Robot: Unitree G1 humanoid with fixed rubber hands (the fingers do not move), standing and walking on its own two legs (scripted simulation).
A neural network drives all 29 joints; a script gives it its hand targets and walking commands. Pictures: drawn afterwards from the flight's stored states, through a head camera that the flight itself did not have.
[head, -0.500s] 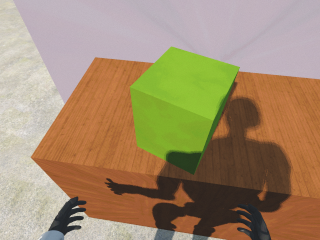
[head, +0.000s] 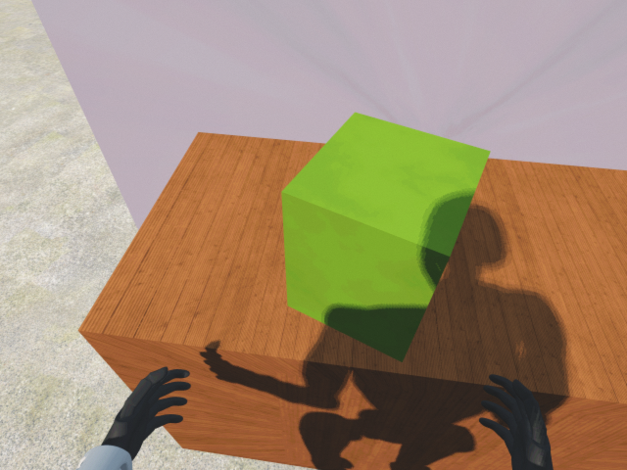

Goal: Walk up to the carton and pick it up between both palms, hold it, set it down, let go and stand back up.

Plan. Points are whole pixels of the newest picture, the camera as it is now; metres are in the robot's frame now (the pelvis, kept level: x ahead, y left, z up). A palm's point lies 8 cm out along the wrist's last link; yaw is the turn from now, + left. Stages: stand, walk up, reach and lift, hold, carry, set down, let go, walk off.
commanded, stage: reach and lift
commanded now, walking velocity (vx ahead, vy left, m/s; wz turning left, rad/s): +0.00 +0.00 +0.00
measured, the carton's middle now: (378, 236) +0.42 -0.06 +0.05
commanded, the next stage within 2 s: none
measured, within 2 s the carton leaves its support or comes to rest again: neither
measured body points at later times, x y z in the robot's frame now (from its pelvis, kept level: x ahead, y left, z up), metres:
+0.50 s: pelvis -0.01 +0.01 +0.00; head -0.01 +0.04 +0.44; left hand +0.17 +0.26 +0.02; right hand +0.15 -0.19 +0.03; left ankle -0.05 +0.08 -0.74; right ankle +0.01 -0.13 -0.74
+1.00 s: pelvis +0.00 +0.01 +0.00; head +0.00 +0.03 +0.45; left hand +0.25 +0.24 +0.06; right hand +0.20 -0.20 +0.07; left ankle -0.05 +0.08 -0.74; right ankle +0.01 -0.13 -0.74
